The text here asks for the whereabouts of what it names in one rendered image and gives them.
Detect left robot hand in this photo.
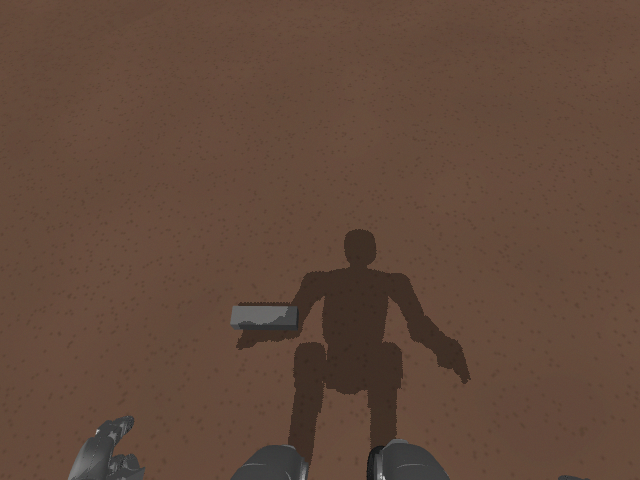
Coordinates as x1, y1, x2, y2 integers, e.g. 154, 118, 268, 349
68, 416, 145, 480

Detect carton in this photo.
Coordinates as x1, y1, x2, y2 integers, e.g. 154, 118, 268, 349
230, 306, 299, 330

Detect right robot foot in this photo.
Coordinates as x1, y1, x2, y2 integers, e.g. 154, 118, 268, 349
367, 446, 385, 480

